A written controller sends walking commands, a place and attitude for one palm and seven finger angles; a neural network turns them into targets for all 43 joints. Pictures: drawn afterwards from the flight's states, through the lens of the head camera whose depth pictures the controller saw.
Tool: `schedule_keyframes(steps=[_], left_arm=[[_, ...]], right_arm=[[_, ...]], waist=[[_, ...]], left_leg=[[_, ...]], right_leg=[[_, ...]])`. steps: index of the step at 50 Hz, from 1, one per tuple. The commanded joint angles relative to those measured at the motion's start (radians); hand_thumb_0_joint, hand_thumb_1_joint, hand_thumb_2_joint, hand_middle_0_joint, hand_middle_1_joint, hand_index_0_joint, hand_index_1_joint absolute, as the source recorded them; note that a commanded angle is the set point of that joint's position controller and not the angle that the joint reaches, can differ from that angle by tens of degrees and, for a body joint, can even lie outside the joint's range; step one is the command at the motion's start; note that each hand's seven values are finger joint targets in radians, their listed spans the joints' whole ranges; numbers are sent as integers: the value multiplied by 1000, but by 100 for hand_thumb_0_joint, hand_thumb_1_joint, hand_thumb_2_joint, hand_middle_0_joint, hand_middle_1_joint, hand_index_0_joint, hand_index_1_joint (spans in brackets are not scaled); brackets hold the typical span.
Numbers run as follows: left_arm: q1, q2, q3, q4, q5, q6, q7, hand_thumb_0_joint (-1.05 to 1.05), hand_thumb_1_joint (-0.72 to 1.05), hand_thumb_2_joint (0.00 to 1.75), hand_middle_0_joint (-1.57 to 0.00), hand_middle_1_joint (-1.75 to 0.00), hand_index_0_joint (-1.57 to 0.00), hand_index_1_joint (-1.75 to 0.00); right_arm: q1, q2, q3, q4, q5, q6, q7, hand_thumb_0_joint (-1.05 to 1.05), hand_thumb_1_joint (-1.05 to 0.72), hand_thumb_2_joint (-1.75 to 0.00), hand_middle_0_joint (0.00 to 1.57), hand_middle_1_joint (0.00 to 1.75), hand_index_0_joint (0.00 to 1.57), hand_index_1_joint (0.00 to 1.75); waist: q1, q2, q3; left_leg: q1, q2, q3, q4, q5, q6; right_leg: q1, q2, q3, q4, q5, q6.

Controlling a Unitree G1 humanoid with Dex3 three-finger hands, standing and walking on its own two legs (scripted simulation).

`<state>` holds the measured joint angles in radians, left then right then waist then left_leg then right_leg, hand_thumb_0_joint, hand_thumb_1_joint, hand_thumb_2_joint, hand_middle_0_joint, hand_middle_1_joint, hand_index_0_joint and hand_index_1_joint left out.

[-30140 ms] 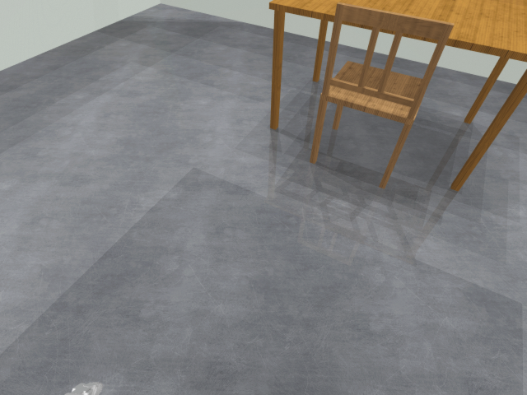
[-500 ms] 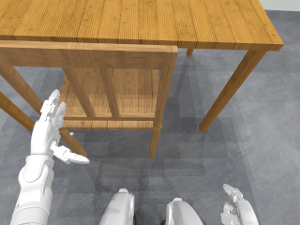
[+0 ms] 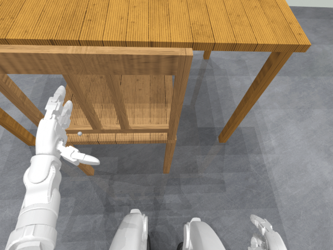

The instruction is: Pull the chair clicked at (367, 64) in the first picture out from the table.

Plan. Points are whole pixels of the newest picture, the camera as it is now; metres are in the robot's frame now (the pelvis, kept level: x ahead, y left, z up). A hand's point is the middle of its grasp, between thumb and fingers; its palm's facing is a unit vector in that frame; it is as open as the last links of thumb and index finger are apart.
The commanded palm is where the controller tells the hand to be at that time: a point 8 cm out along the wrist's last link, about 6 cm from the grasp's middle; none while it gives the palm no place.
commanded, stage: push the fingers through the gap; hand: left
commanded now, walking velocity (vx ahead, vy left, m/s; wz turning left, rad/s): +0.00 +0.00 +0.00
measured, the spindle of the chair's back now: (85, 104) +0.47 +0.24 +0.00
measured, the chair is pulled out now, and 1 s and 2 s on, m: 0.00 0.00 0.00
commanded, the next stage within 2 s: hook a spindle and tug to test in 1.14 s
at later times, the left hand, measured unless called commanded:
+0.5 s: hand (81, 118) +0.41 +0.22 +0.03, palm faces +0.07 -1.00 -0.06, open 17.0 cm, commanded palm +0.39 +0.26 +0.02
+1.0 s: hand (86, 109) +0.44 +0.22 +0.02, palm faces +0.07 -1.00 -0.05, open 17.0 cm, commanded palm +0.42 +0.26 +0.02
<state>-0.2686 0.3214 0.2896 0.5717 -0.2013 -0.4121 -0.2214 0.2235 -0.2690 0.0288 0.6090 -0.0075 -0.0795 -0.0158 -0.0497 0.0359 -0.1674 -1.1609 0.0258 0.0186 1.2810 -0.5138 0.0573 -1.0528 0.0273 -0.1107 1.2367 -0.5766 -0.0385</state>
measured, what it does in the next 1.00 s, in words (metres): stands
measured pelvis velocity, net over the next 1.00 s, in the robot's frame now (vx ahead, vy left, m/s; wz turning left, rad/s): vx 0.00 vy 0.00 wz -0.02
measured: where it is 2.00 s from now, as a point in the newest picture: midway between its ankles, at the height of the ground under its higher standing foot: outside the picture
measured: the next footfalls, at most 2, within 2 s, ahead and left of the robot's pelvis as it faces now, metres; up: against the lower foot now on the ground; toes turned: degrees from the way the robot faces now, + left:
none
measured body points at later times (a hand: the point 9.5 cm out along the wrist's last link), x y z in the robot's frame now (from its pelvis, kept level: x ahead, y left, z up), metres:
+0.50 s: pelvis +0.00 +0.00 +0.00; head +0.12 +0.02 +0.43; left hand +0.40 +0.27 +0.03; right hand +0.10 -0.26 -0.11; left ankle +0.05 +0.08 -0.62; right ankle +0.01 -0.10 -0.62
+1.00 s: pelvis +0.00 +0.00 +0.00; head +0.13 +0.02 +0.42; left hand +0.43 +0.27 +0.03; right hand +0.07 -0.26 -0.12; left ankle +0.05 +0.08 -0.62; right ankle +0.01 -0.10 -0.62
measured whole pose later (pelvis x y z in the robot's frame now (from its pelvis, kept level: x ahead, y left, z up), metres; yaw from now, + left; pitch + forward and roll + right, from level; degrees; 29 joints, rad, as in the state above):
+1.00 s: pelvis +0.00 +0.00 +0.00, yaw -1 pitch +25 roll -4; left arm -0.56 0.40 0.38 0.88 -0.14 -0.46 -0.22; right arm 0.28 -0.27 0.03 0.64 -0.02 0.00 0.01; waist -0.10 0.04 -0.16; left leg -1.23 0.04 0.03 1.29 -0.51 0.06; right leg -1.12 0.04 -0.10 1.24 -0.56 -0.03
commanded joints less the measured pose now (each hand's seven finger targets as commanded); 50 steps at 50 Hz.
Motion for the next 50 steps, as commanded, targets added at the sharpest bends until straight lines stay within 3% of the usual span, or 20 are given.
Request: schedule_keyframes(steps=[1, 5, 10, 15, 17, 20, 22, 24, 25, 29, 31, 34, 36, 40, 41, 42, 44, 45, 46, 50], left_arm=[[-291, 183, 45, -193, -13, -88, 0, 0, -50, 30, -6, -8, -6, -8], [-324, 210, 65, -128, -2, -93, 4, 0, -50, 30, -6, -8, -6, -8], [-372, 220, 68, -120, 1, -104, 4, 0, -50, 30, -6, -8, -6, -8], [-405, 273, 117, -36, 2, -99, 0, 0, -50, 30, -6, -8, -6, -8], [-419, 264, 111, -28, 1, -103, -8, 0, -50, 30, -6, -8, -6, -8], [-427, 260, 98, -53, 5, -114, -17, 0, -50, 30, -6, -8, -6, -8], [-474, 226, 63, -34, 6, -112, -16, 0, -50, 30, -6, -8, -6, -8], [-495, 248, 86, 23, 7, -107, -14, 0, -50, 30, -6, -8, -6, -8], [-503, 278, 112, 33, 9, -109, -11, 0, -50, 30, -6, -8, -6, -8], [-548, 290, 107, 38, 25, -122, -6, 0, -50, 30, -6, -8, -6, -8], [-592, 277, 98, 43, 27, -125, 0, 0, -50, 30, -6, -8, -6, -8], [-614, 327, 134, 117, 38, -124, -1, 0, -50, 30, -6, -8, -6, -8], [-666, 320, 121, 115, 41, -130, -4, 0, -50, 30, -6, -8, -6, -8], [-621, 325, 128, 135, 43, -123, -11, 0, -50, 30, -6, -8, -6, -8], [-633, 293, 101, 114, 40, -122, -14, 0, -50, 30, -6, -8, -6, -8], [-597, 304, 117, 125, 38, -116, -14, 0, -50, 30, -6, -8, -6, -8], [-591, 294, 113, 122, 33, -109, -11, 0, -50, 30, -6, -8, -6, -8], [-580, 329, 144, 116, 34, -111, -6, 0, -50, 30, -6, -8, -6, -8], [-579, 310, 128, 108, 33, -110, -5, 0, -50, 30, -6, -8, -6, -8], [-645, 332, 140, 104, 43, -130, 10, 0, -50, 30, -6, -8, -6, -8]], right_arm=[[50, -162, -66, -93, 5, -38, -15, 0, -90, -90, 20, 30, 20, 30], [61, -165, -63, -83, 4, -31, -14, 0, -90, -90, 20, 30, 20, 30], [74, -165, -65, -78, 0, -24, -10, 0, -90, -90, 20, 30, 20, 30], [85, -170, -61, -67, -1, -11, -10, 0, -90, -90, 20, 30, 20, 30], [87, -170, -61, -70, -1, -8, -9, 0, -90, -90, 20, 30, 20, 30], [95, -170, -65, -71, -2, -7, -5, 0, -90, -90, 20, 30, 20, 30], [100, -168, -65, -61, -2, -4, -4, 0, -90, -90, 20, 30, 20, 30], [110, -176, -66, -48, -2, -3, -6, 0, -90, -90, 20, 30, 20, 30], [113, -179, -66, -45, -3, 0, -7, 0, -90, -90, 20, 30, 20, 30], [118, -179, -64, -47, -8, 7, -3, 0, -90, -90, 20, 30, 20, 30], [122, -177, -64, -42, -10, 12, -1, 0, -90, -90, 20, 30, 20, 30], [128, -181, -58, -36, -12, 21, -3, 0, -90, -90, 20, 30, 20, 30], [130, -181, -58, -36, -13, 25, -2, 0, -90, -90, 20, 30, 20, 30], [141, -183, -59, -46, -13, 38, 5, 0, -90, -90, 20, 30, 20, 30], [142, -180, -62, -47, -13, 41, 7, 0, -90, -90, 20, 30, 20, 30], [146, -181, -64, -47, -11, 45, 9, 0, -90, -90, 20, 30, 20, 30], [148, -183, -64, -48, -11, 50, 13, 0, -90, -90, 20, 30, 20, 30], [150, -186, -66, -49, -10, 53, 11, 0, -90, -90, 20, 30, 20, 30], [146, -181, -64, -52, -10, 55, 13, 0, -90, -90, 20, 30, 20, 30], [149, -180, -62, -39, -12, 55, 8, 0, -90, -90, 20, 30, 20, 30]], waist=[[-22, 55, -391], [-25, 54, -374], [-22, 82, -423], [-26, 38, -396], [-27, 44, -402], [-22, 109, -443], [-45, 83, -416], [-55, 33, -401], [-48, 46, -402], [-43, 89, -430], [-55, 81, -444], [-54, 80, -420], [-63, 99, -435], [-52, 96, -465], [-62, 109, -478], [-50, 97, -474], [-59, 78, -470], [-48, 75, -459], [-51, 83, -465], [-66, 75, -443]], left_leg=[[403, 1, -105, -160, 285, -40], [378, 0, -101, -157, 269, -38], [421, 1, -104, -155, 315, -42], [341, -3, -89, -140, 284, -33], [345, -3, -88, -142, 284, -32], [431, 2, -101, -149, 340, -42], [428, 5, -107, -149, 335, -41], [378, 4, -103, -134, 310, -33], [372, 4, -102, -134, 299, -34], [414, 5, -111, -140, 319, -41], [415, 5, -112, -131, 320, -38], [374, 4, -109, -126, 297, -37], [384, 6, -111, -123, 293, -35], [414, 8, -117, -128, 340, -38], [430, 8, -118, -126, 355, -37], [428, 8, -116, -132, 357, -39], [428, 10, -123, -135, 355, -38], [420, 11, -120, -138, 364, -40], [406, 7, -111, -137, 345, -36], [378, 7, -107, -127, 312, -31]], right_leg=[[76, -1, 73, -170, 249, 2], [72, 0, 78, -171, 238, 2], [75, 0, 75, -165, 268, 0], [105, 2, 90, -168, 271, 4], [106, 2, 90, -169, 270, 4], [71, 5, 80, -162, 285, -2], [53, 4, 74, -167, 279, 1], [52, 4, 79, -165, 273, 6], [49, 4, 79, -163, 263, 5], [34, 5, 75, -158, 258, -1], [26, 5, 75, -156, 260, 4], [22, 7, 77, -151, 243, 2], [11, 7, 78, -150, 236, 2], [22, 10, 74, -146, 266, 0], [16, 10, 73, -147, 279, 2], [28, 9, 73, -153, 280, 1], [21, 11, 68, -153, 278, 4], [33, 10, 68, -153, 285, 2], [43, 10, 74, -157, 279, 5], [35, 11, 81, -157, 262, 6]])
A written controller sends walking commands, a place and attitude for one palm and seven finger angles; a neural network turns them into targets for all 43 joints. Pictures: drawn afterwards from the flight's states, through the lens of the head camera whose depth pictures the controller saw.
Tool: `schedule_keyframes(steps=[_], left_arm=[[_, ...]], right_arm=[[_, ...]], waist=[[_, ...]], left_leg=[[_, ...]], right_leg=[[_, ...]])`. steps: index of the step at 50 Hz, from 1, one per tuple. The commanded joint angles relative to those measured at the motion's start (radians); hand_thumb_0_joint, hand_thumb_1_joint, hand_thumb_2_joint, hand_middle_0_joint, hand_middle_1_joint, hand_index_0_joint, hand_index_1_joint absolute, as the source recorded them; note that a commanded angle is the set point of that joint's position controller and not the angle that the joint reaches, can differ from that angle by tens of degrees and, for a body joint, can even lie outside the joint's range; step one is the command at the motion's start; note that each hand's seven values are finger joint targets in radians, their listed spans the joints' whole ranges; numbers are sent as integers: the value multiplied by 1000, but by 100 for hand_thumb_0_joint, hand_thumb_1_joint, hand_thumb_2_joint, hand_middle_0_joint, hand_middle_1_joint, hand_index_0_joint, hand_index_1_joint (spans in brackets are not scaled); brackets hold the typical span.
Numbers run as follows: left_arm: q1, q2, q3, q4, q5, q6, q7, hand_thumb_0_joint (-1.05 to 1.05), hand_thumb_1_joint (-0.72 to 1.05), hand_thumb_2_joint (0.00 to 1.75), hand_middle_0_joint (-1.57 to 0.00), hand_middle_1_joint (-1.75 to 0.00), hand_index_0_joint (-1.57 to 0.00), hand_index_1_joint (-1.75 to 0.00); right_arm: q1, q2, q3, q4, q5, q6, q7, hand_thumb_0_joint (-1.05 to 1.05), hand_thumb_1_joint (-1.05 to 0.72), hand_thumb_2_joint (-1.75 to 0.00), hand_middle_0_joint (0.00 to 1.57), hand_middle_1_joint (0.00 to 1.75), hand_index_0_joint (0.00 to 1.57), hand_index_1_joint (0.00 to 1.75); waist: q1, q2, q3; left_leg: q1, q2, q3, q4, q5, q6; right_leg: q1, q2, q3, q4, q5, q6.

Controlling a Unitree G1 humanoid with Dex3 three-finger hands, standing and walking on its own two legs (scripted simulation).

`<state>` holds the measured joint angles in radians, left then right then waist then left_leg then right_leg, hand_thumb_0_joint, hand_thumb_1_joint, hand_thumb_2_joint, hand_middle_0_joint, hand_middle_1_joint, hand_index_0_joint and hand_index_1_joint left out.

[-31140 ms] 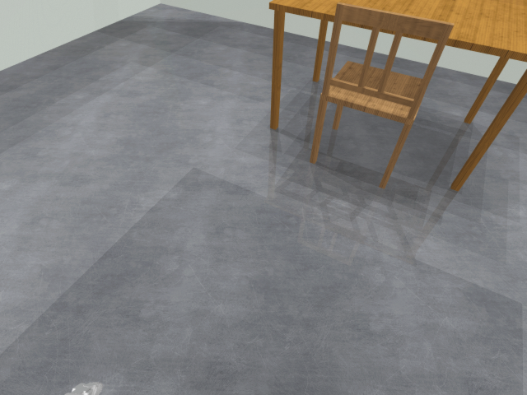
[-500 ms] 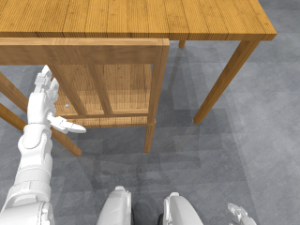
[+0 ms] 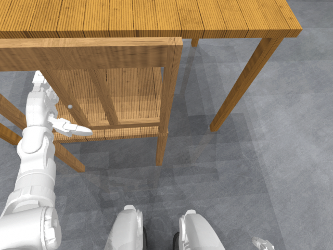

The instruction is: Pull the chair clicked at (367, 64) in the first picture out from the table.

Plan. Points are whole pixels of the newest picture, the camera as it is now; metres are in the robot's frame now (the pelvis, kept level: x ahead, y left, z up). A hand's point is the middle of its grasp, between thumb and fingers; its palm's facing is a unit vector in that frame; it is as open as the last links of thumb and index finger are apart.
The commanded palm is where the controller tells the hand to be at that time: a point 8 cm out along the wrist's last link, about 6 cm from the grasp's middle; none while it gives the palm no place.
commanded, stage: push the fingers through the gap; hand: left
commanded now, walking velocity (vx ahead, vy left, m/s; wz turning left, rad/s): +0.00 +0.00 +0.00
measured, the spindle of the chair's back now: (69, 101) +0.47 +0.24 +0.00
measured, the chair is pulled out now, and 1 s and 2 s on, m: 0.00 0.00 0.05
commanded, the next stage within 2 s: hook a spindle and tug to test in 0.14 s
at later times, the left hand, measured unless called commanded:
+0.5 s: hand (73, 105) +0.44 +0.22 +0.03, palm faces +0.10 -0.99 -0.05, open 16.2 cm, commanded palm +0.42 +0.25 +0.03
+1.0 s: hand (72, 105) +0.44 +0.22 +0.03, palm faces +0.11 -0.99 -0.05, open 7.7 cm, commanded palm +0.42 +0.25 +0.03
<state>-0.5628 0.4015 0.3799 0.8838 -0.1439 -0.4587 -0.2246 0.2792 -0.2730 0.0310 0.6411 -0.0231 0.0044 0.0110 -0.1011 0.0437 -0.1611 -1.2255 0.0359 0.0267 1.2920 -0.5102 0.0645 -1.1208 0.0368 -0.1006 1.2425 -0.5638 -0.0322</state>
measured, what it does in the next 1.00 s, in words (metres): stands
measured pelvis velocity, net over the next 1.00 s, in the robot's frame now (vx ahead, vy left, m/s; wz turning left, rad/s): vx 0.00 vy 0.00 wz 0.01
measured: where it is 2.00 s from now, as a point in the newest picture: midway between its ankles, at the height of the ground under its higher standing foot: outside the picture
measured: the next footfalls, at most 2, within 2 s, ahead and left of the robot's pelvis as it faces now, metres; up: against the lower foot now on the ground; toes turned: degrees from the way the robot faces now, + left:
none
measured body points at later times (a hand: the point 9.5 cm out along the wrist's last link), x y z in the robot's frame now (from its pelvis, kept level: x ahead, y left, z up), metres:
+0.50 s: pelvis +0.00 +0.00 +0.00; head +0.14 +0.02 +0.43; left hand +0.43 +0.27 +0.03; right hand +0.10 -0.26 -0.11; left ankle +0.05 +0.08 -0.62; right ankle +0.01 -0.11 -0.62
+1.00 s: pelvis +0.00 +0.00 +0.00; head +0.13 +0.02 +0.43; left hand +0.43 +0.27 +0.03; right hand +0.09 -0.27 -0.12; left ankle +0.05 +0.08 -0.62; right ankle +0.01 -0.11 -0.62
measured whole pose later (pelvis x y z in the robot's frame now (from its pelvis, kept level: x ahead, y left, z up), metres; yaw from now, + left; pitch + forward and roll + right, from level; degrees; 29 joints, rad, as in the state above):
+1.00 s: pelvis +0.00 +0.00 +0.00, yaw +0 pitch +25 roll -4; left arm -0.58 0.39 0.36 0.91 -0.14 -0.48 -0.20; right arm 0.26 -0.27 0.03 0.65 -0.02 0.00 0.01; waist -0.10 0.04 -0.16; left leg -1.23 0.03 0.02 1.30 -0.51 0.06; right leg -1.12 0.04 -0.11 1.25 -0.57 -0.04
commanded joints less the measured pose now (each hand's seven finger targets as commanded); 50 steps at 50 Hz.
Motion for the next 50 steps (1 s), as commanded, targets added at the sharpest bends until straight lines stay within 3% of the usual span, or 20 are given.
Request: schedule_keyframes(steps=[1, 3, 4, 5, 6, 9, 12, 14, 17, 20, 21, 24, 25, 27, 32, 33, 35, 36, 37, 50], left_arm=[[-356, 266, 57, -206, -10, -90, 14, 0, -50, 30, -6, -8, -6, -8], [-394, 241, 26, -229, -8, -103, 10, 0, -50, 30, -6, -8, -6, -8], [-377, 243, 33, -216, -8, -103, 7, 0, -50, 30, -6, -8, -6, -8], [-356, 264, 51, -197, -7, -101, 7, 0, -50, 30, -6, -8, -6, -8], [-383, 230, 16, -208, -11, -101, 3, 0, -50, 30, -6, -8, -6, -8], [-320, 231, 30, -166, -15, -82, -6, 0, -50, 30, -6, -8, -6, -8], [-324, 213, 14, -184, -17, -74, -6, 0, -50, 30, -6, -8, -6, -8], [-330, 209, 10, -225, -17, -79, 4, 0, -50, 30, -10, -19, -10, -19], [-331, 174, -12, -224, -19, -78, 22, 0, -50, 30, -15, -35, -15, -35], [-313, 229, 37, -217, -11, -86, 34, 0, -50, 30, -20, -52, -20, -52], [-308, 228, 36, -208, -6, -87, 33, 0, -50, 30, -22, -57, -22, -57], [-312, 226, 31, -234, -5, -96, 32, 0, -50, 30, -27, -74, -27, -74], [-323, 206, 11, -236, -7, -97, 31, 0, -50, 30, -29, -79, -29, -79], [-303, 205, 18, -241, -13, -96, 27, 0, -50, 30, -32, -90, -32, -90], [-287, 179, -1, -218, -23, -78, 16, 0, -22, 42, -41, -118, -41, -118], [-318, 182, -5, -221, -21, -81, 15, 0, -16, 44, -43, -123, -43, -123], [-312, 223, 31, -209, -21, -85, 17, 0, -5, 49, -46, -134, -46, -134], [-335, 199, 5, -234, -20, -92, 15, 0, 0, 52, -48, -140, -48, -140], [-327, 192, 3, -250, -21, -96, 15, 0, 6, 54, -50, -145, -50, -145], [-387, 202, -5, -164, -5, -93, 15, 0, 79, 85, -50, -145, -50, -145]], right_arm=[[94, -176, -64, -70, 3, -30, -20, 0, -90, -90, 20, 30, 20, 30], [92, -174, -63, -68, 1, -34, -20, 0, -90, -90, 20, 30, 20, 30], [97, -175, -64, -65, -1, -34, -19, 0, -90, -90, 20, 30, 20, 30], [99, -180, -66, -64, 0, -32, -21, 0, -90, -90, 20, 30, 20, 30], [93, -175, -63, -64, 0, -32, -20, 0, -90, -90, 20, 30, 20, 30], [99, -178, -65, -66, 3, -28, -19, 0, -90, -90, 20, 30, 20, 30], [96, -176, -66, -73, 5, -24, -17, 0, -90, -90, 20, 30, 20, 30], [97, -176, -68, -74, 3, -24, -15, 0, -90, -90, 20, 30, 20, 30], [93, -171, -69, -71, 4, -22, -12, 0, -90, -90, 20, 30, 20, 30], [89, -172, -66, -73, 1, -21, -13, 0, -90, -90, 20, 30, 20, 30], [88, -169, -65, -75, 2, -20, -13, 0, -90, -90, 20, 30, 20, 30], [85, -167, -65, -77, 1, -21, -12, 0, -90, -90, 20, 30, 20, 30], [82, -166, -64, -77, 1, -21, -11, 0, -90, -90, 20, 30, 20, 30], [82, -166, -68, -77, 3, -22, -13, 0, -90, -90, 20, 30, 20, 30], [78, -164, -65, -79, 7, -24, -14, 0, -90, -90, 20, 30, 20, 30], [79, -165, -65, -74, 9, -26, -15, 0, -90, -90, 20, 30, 20, 30], [80, -170, -65, -72, 7, -26, -18, 0, -90, -90, 20, 30, 20, 30], [74, -166, -64, -74, 7, -29, -19, 0, -90, -90, 20, 30, 20, 30], [76, -163, -66, -77, 6, -33, -18, 0, -90, -90, 20, 30, 20, 30], [86, -171, -62, -63, 5, -29, -18, 0, -90, -90, 20, 30, 20, 30]], waist=[[-10, 81, -445], [-21, 112, -461], [-14, 118, -470], [-9, 101, -465], [-22, 113, -467], [-8, 108, -463], [-10, 97, -467], [-6, 125, -486], [-21, 76, -464], [-4, 77, -468], [-4, 63, -458], [0, 105, -470], [-10, 89, -466], [-5, 84, -480], [-11, 65, -448], [-20, 71, -438], [-8, 53, -440], [-15, 77, -452], [-5, 93, -467], [-27, 82, -432]], left_leg=[[447, -2, -117, -141, 303, -41], [482, -1, -122, -138, 321, -41], [503, 0, -129, -143, 327, -46], [503, 2, -133, -146, 332, -49], [506, 0, -130, -143, 333, -46], [513, 1, -133, -147, 360, -49], [512, 2, -132, -148, 361, -49], [554, 6, -144, -153, 404, -56], [532, 4, -139, -151, 378, -51], [485, -3, -123, -143, 363, -46], [477, -3, -121, -145, 356, -46], [499, -2, -119, -142, 376, -49], [502, -2, -122, -143, 370, -48], [502, -3, -116, -141, 376, -47], [462, -6, -110, -143, 343, -42], [467, -5, -113, -141, 337, -40], [445, -5, -110, -140, 316, -40], [461, -6, -112, -141, 316, -41], [479, -7, -110, -142, 334, -43], [449, -6, -117, -136, 289, -38]], right_leg=[[97, 2, 69, -161, 239, -2], [77, 2, 68, -158, 244, -4], [72, 2, 63, -160, 239, -5], [70, 3, 60, -158, 238, -7], [68, 2, 62, -161, 244, -4], [68, 2, 55, -159, 256, -7], [74, 0, 57, -161, 263, -5], [61, 0, 48, -154, 274, -7], [71, 2, 52, -165, 272, -2], [107, 2, 63, -158, 285, -2], [113, 1, 62, -158, 283, -2], [106, 1, 66, -155, 293, -5], [103, 2, 64, -158, 291, -3], [121, 1, 68, -161, 306, -3], [128, 1, 71, -170, 291, 0], [112, 1, 69, -168, 283, -2], [126, 1, 75, -169, 271, -1], [115, 0, 74, -167, 266, -1], [123, -1, 74, -166, 277, -3], [80, 0, 73, -166, 233, -2]])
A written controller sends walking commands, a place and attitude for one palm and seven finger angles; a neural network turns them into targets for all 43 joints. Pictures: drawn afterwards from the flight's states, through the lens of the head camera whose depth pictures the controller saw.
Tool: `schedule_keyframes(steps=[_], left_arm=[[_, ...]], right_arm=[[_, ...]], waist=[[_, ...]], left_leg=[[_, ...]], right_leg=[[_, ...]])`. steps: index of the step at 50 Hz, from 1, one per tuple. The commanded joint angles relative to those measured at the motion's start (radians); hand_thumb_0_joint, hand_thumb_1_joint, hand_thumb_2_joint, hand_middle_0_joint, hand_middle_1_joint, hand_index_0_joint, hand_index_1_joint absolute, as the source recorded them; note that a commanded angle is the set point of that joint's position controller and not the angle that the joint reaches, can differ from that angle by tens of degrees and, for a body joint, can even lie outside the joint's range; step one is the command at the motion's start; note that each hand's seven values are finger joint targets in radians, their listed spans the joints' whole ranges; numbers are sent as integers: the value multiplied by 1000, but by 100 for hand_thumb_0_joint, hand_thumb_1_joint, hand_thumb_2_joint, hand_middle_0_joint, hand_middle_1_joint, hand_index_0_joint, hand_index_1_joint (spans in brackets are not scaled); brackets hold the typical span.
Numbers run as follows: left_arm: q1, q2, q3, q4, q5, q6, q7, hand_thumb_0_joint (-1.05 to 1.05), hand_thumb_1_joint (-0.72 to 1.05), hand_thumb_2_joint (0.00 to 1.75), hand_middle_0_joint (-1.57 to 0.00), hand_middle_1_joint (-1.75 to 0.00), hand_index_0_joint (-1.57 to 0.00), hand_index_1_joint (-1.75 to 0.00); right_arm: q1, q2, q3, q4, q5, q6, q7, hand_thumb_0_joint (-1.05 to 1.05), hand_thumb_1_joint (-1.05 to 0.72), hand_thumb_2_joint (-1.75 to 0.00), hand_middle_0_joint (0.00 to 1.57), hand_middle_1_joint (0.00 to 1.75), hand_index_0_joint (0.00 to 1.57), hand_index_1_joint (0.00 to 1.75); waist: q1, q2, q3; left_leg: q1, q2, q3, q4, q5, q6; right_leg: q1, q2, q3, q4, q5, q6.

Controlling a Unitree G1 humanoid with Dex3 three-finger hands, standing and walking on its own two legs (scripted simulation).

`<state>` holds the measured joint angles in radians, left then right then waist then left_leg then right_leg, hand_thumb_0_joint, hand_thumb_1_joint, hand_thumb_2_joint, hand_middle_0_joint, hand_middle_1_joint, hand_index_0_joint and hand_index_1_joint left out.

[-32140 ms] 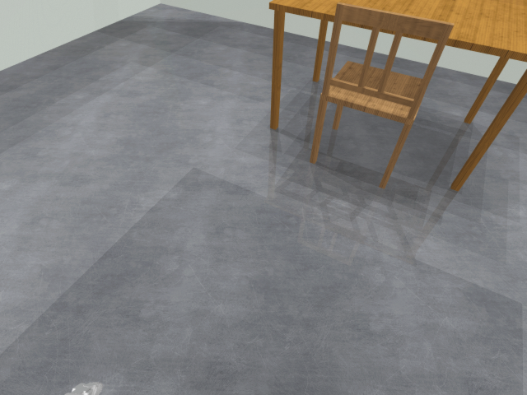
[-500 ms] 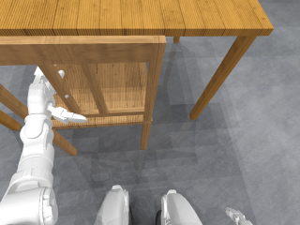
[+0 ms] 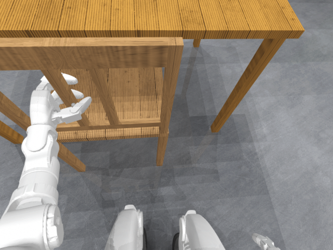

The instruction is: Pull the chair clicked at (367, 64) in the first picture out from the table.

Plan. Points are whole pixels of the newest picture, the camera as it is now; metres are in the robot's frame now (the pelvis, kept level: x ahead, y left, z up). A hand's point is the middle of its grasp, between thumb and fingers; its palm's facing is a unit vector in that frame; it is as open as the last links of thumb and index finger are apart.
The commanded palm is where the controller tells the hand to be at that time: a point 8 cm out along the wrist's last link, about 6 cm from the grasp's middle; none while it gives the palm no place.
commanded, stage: hook a spindle and tug to test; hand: left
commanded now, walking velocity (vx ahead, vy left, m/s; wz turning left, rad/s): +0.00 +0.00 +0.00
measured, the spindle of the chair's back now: (70, 101) +0.47 +0.24 +0.00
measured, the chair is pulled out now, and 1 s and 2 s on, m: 0.00 0.05 0.17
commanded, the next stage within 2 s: step backward, pulling the chair out in 0.74 s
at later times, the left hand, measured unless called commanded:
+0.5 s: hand (76, 107) +0.43 +0.21 +0.03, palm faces +0.10 -0.99 -0.04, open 5.3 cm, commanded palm +0.39 +0.26 +0.03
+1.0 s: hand (72, 122) +0.39 +0.21 +0.04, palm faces +0.24 -0.97 -0.10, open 5.3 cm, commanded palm +0.37 +0.25 +0.03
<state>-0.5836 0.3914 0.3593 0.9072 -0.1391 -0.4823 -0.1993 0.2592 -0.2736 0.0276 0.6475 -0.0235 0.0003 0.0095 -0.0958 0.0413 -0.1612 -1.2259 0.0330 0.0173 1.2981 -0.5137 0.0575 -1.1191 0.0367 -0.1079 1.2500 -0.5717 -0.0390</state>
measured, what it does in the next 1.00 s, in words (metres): rises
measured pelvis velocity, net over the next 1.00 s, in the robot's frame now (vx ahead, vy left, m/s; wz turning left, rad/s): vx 0.03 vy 0.01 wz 0.02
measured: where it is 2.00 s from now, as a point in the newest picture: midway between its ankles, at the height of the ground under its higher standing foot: outside the picture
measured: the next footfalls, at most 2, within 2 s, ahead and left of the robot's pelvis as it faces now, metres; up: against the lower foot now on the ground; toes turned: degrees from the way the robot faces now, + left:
none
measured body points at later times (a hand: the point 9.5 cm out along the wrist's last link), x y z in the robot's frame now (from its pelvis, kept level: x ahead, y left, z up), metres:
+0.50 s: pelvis +0.02 +0.01 +0.01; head +0.15 +0.02 +0.44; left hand +0.42 +0.27 +0.03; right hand +0.10 -0.26 -0.10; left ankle +0.05 +0.08 -0.62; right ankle +0.01 -0.10 -0.62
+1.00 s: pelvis +0.03 +0.01 +0.06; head +0.13 +0.01 +0.50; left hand +0.37 +0.26 +0.04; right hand +0.14 -0.23 -0.06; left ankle +0.04 +0.08 -0.62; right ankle +0.01 -0.10 -0.62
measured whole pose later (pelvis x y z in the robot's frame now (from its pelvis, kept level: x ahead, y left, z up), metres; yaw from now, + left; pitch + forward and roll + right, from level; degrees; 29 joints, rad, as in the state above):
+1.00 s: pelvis +0.03 +0.01 +0.06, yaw +1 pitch +15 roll -2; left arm -0.32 0.24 0.21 0.68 -0.12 -0.19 0.06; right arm 0.22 -0.22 0.04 0.59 0.05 0.09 -0.07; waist -0.05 0.03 -0.05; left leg -0.81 0.00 0.05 0.97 -0.43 0.07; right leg -0.72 0.02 -0.06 0.94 -0.49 -0.02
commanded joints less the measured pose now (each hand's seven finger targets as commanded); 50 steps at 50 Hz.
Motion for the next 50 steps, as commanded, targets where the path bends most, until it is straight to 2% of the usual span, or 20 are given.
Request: schedule_keyframes(steps=[1, 6, 9, 11, 14, 22, 24, 28, 31, 34, 38, 41, 42, 43, 44, 45, 46, 47, 48, 50], left_arm=[[-361, 218, 24, -174, -11, -67, -12, 0, 84, 88, -50, -145, -50, -145], [-355, 222, 33, -215, -18, -68, -8, 0, 90, 90, -50, -145, -50, -145], [-246, 248, 71, -241, -25, -56, -7, 0, 90, 90, -50, -145, -50, -145], [-225, 229, 51, -248, -21, -48, -6, 0, 90, 90, -50, -145, -50, -145], [-157, 220, 50, -314, -21, -49, -2, 0, 90, 90, -50, -145, -50, -145], [18, 180, 50, -422, -47, -47, 14, 0, 90, 90, -50, -145, -50, -145], [54, 166, 41, -467, -50, -54, 17, 0, 90, 90, -50, -145, -50, -145], [102, 137, 22, -507, -55, -60, 28, 0, 90, 90, -50, -145, -50, -145], [84, 106, -4, -520, -54, -65, 31, 0, 90, 90, -50, -145, -50, -145], [118, 98, -13, -552, -54, -69, 30, 0, 90, 90, -50, -145, -50, -145], [73, 98, -23, -547, -54, -68, 29, 0, 90, 90, -50, -145, -50, -145], [78, 87, -30, -543, -53, -69, 26, 0, 90, 90, -50, -145, -50, -145], [-3, 58, -75, -586, -55, -73, 26, 0, 90, 90, -50, -145, -50, -145], [-101, 320, 1, -679, 87, 54, 163, 0, 90, 90, -50, -145, -50, -145], [-174, 278, -60, -826, 87, 108, 216, 0, 90, 90, -50, -145, -50, -145], [-83, 251, -55, -743, 100, 170, 257, 0, 90, 90, -50, -145, -50, -145], [1, 170, -116, -613, 111, 230, 274, 0, 90, 90, -50, -145, -50, -145], [10, 126, -143, -517, 104, 265, 293, 0, 90, 90, -50, -145, -50, -145], [-16, 109, -161, -437, 107, 283, 312, 0, 90, 90, -50, -145, -50, -145], [-80, 100, -176, -284, 119, 289, 333, 0, 90, 90, -50, -145, -50, -145]], right_arm=[[108, -172, -59, -68, 5, -24, -17, 0, -90, -90, 20, 30, 20, 30], [113, -171, -61, -77, 2, -23, -16, 0, -90, -90, 20, 30, 20, 30], [114, -169, -63, -91, 4, -19, -10, 0, -90, -90, 20, 30, 20, 30], [107, -162, -60, -94, 7, -14, -6, 0, -90, -90, 20, 30, 20, 30], [103, -159, -63, -111, 8, -17, -1, 0, -90, -90, 20, 30, 20, 30], [94, -152, -73, -129, 12, -29, 6, 0, -90, -90, 20, 30, 20, 30], [89, -149, -73, -132, 12, -35, 9, 0, -90, -90, 20, 30, 20, 30], [82, -146, -78, -135, 13, -43, 8, 0, -90, -90, 20, 30, 20, 30], [74, -143, -79, -125, 11, -48, 6, 0, -90, -90, 20, 30, 20, 30], [68, -142, -80, -127, 9, -53, 3, 0, -90, -90, 20, 30, 20, 30], [57, -143, -78, -117, 12, -56, -7, 0, -90, -90, 20, 30, 20, 30], [47, -142, -78, -118, 11, -59, -10, 0, -90, -90, 20, 30, 20, 30], [38, -139, -75, -117, 13, -62, -13, 0, -90, -90, 20, 30, 20, 30], [90, -116, -63, -190, 59, 15, -38, 0, -90, -90, 20, 30, 20, 30], [95, -107, -72, -218, 77, 30, -67, 0, -90, -90, 20, 30, 20, 30], [76, -110, -73, -215, 78, 41, -86, 0, -90, -90, 20, 30, 20, 30], [33, -102, -63, -198, 79, 59, -94, 0, -90, -90, 20, 30, 20, 30], [27, -102, -56, -178, 84, 69, -110, 0, -90, -90, 20, 30, 20, 30], [42, -111, -47, -157, 86, 72, -123, 0, -90, -90, 20, 30, 20, 30], [65, -124, -42, -112, 80, 78, -132, 0, -90, -90, 20, 30, 20, 30]], waist=[[-30, 78, -434], [-22, 90, -494], [5, 81, -523], [-2, 53, -484], [20, 95, -506], [38, 71, -486], [44, 109, -492], [40, 68, -471], [31, 73, -459], [43, 104, -476], [22, 67, -441], [30, 72, -450], [12, 93, -459], [75, 179, -663], [60, 225, -698], [52, 224, -631], [49, 199, -472], [46, 111, -344], [41, 32, -275], [32, 9, -222]], left_leg=[[446, -2, -108, -143, 284, -32], [485, -3, -111, -138, 355, -33], [480, -5, -100, -139, 405, -34], [445, -5, -91, -143, 386, -30], [487, -2, -92, -155, 425, -37], [518, 2, -86, -175, 497, -44], [559, 6, -93, -178, 545, -51], [552, 9, -94, -178, 575, -51], [553, 8, -93, -173, 545, -53], [582, 8, -97, -172, 583, -59], [555, 8, -100, -164, 544, -54], [568, 7, -105, -169, 516, -60], [586, 7, -109, -172, 495, -59], [932, 9, -86, -377, 457, -38], [1050, 2, -92, -429, 544, -46], [1045, 12, -115, -456, 598, -51], [896, 38, -134, -529, 412, -41], [794, 47, -146, -562, 340, -12], [774, 58, -161, -580, 378, -1], [806, 85, -166, -605, 519, 4]], right_leg=[[80, 1, 80, -175, 233, 5], [100, 1, 77, -163, 287, 5], [158, 3, 82, -161, 349, 5], [175, 3, 85, -167, 352, 8], [179, 4, 81, -162, 369, 3], [221, 5, 77, -173, 431, 5], [200, 5, 73, -168, 434, 4], [215, 4, 72, -167, 458, 5], [193, 1, 70, -164, 440, 8], [193, -2, 71, -160, 447, 5], [177, -2, 71, -160, 434, 6], [165, -3, 67, -161, 402, 5], [151, -5, 67, -166, 386, 6], [515, -68, 148, -331, 433, -17], [578, -68, 151, -386, 571, -8], [558, -69, 147, -395, 597, -2], [547, -74, 144, -436, 429, 8], [585, -74, 151, -463, 420, 17], [601, -75, 148, -484, 476, 23], [626, -97, 155, -517, 592, 47]])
